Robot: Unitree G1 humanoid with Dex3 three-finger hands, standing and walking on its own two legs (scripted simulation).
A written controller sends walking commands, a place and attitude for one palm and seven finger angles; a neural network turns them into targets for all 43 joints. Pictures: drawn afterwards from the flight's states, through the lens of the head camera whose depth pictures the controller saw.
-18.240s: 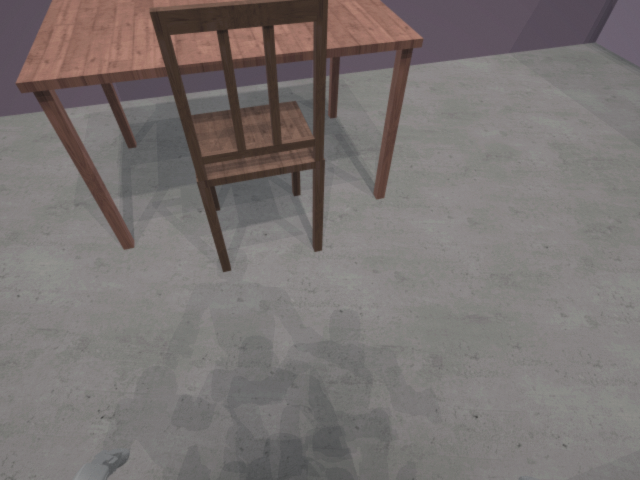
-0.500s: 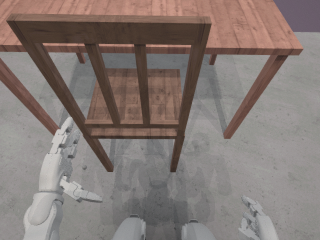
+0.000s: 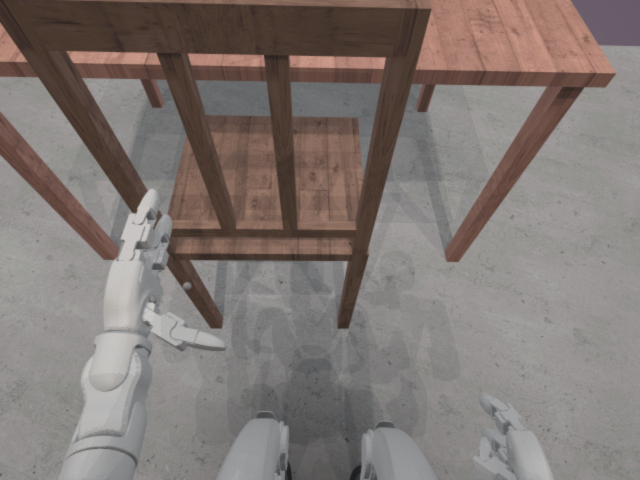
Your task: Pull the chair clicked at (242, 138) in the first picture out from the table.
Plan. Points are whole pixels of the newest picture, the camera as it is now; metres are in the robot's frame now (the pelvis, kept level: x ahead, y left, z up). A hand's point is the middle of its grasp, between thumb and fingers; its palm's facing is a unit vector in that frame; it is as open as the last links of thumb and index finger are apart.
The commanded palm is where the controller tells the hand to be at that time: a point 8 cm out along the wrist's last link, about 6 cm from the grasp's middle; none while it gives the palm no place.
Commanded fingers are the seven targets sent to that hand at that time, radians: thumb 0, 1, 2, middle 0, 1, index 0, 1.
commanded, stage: aim the fingers beside a spindle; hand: left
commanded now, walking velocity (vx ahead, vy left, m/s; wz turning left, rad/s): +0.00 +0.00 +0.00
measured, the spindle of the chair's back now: (207, 159) +0.52 +0.18 +0.05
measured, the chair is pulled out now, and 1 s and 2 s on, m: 0.00 0.00 0.00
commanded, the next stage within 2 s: none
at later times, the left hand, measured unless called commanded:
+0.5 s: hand (211, 264) +0.38 +0.16 +0.01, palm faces +0.02 -1.00 -0.03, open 16.9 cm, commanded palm +0.35 +0.21 +0.01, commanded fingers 0.00 -0.50 0.30 -0.06 -0.08 -0.06 -0.08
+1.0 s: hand (209, 264) +0.37 +0.16 +0.01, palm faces +0.03 -1.00 -0.03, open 16.9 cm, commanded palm +0.35 +0.22 +0.01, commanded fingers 0.00 -0.50 0.30 -0.06 -0.08 -0.06 -0.08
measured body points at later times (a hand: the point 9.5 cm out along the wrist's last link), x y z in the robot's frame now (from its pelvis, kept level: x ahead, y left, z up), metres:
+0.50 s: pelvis +0.00 +0.00 -0.01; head +0.12 +0.01 +0.42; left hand +0.37 +0.21 +0.01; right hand +0.13 -0.25 -0.13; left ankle +0.04 +0.10 -0.64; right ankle +0.02 -0.11 -0.64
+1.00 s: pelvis +0.00 +0.01 -0.01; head +0.12 +0.02 +0.42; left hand +0.36 +0.21 +0.02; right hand +0.14 -0.25 -0.12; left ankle +0.04 +0.10 -0.64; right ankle +0.02 -0.11 -0.64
